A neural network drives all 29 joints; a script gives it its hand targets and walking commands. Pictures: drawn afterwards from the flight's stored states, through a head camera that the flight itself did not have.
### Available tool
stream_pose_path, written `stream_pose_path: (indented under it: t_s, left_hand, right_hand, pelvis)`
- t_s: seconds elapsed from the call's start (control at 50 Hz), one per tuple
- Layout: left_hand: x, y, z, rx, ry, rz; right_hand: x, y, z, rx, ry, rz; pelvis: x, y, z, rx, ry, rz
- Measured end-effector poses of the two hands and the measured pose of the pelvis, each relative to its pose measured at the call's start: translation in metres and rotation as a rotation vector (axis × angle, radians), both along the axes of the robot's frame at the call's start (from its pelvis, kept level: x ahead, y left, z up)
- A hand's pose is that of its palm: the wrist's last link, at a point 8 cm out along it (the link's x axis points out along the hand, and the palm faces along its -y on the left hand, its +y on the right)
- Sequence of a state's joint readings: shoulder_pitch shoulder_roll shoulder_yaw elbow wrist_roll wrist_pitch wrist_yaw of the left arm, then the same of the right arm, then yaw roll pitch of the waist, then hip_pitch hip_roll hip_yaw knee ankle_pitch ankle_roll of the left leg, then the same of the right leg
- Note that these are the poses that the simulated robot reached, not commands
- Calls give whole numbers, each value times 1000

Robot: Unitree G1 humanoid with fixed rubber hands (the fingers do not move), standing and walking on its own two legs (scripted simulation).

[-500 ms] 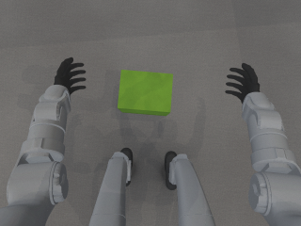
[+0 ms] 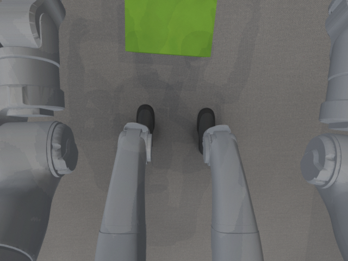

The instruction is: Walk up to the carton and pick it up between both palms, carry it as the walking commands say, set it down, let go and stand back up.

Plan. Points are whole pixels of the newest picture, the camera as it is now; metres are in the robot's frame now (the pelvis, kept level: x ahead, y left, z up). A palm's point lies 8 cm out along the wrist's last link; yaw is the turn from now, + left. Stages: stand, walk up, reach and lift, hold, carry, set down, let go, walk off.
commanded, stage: reach and lift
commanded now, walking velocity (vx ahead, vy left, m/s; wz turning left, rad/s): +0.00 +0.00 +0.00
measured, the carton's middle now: (170, 23) +0.53 +0.02 -0.55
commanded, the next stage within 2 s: none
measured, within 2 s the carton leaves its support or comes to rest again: neither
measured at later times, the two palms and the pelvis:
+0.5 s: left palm out of the picture +0.54 +0.20 -0.29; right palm out of the picture +0.54 -0.21 -0.27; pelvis -0.03 -0.01 -0.14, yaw +0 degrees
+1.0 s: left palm (104, 7) +0.54 +0.19 -0.42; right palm (258, 16) +0.53 -0.21 -0.42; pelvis -0.02 +0.00 -0.25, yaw -1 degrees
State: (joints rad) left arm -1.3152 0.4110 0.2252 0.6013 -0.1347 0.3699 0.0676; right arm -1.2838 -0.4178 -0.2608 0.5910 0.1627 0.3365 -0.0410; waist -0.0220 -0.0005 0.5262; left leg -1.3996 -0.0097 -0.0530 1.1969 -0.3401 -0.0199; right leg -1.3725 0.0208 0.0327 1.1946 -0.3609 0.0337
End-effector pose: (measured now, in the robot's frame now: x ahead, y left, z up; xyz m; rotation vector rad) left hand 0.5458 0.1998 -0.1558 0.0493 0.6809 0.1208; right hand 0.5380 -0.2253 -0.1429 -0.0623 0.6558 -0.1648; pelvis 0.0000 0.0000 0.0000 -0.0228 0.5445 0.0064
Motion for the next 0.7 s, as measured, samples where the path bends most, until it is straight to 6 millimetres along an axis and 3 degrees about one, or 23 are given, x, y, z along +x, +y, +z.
stream_pose_path:
  t_s: [0.12,0.24,0.46,0.7]
  left_hand:
    - [-4,7,-18,6,12,32]
    - [-4,10,-43,11,19,29]
    - [-1,3,-116,-26,10,38]
    - [-5,5,-188,-10,22,33]
  right_hand:
    - [-8,-2,-23,7,28,-8]
    - [-5,0,-53,12,29,-27]
    - [5,16,-117,-2,23,-9]
    - [2,21,-194,-16,42,-10]
  pelvis:
    - [-4,-4,-14,15,2,-23]
    - [-16,-8,-49,16,-9,-14]
    - [-30,-11,-125,20,12,-16]
    - [-29,-5,-185,6,34,-9]
